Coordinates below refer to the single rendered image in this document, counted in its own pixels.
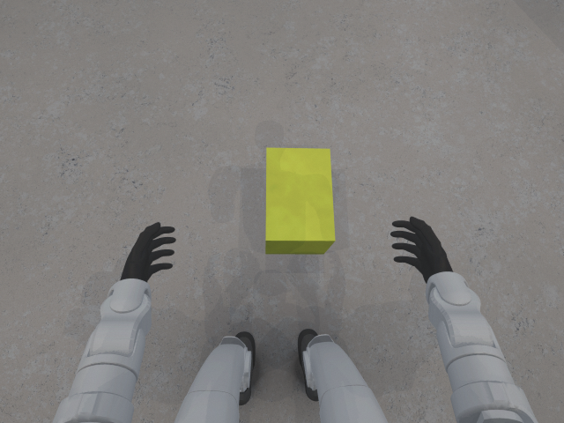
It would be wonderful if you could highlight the robot left hand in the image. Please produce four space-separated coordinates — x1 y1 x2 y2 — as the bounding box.
120 222 176 282

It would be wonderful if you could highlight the robot left forearm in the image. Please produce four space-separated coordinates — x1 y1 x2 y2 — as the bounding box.
52 278 152 423

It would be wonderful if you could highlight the robot right hand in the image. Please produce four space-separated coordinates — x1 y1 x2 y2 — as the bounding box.
390 217 453 283

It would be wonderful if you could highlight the robot left foot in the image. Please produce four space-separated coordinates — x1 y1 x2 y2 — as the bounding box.
236 331 256 405

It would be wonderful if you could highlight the robot right forearm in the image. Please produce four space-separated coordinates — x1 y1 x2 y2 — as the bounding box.
426 271 538 423

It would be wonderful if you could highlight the left robot thigh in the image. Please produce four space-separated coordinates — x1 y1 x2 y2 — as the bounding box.
174 344 251 423

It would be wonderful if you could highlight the carton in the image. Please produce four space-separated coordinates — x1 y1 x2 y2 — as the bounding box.
265 148 335 255

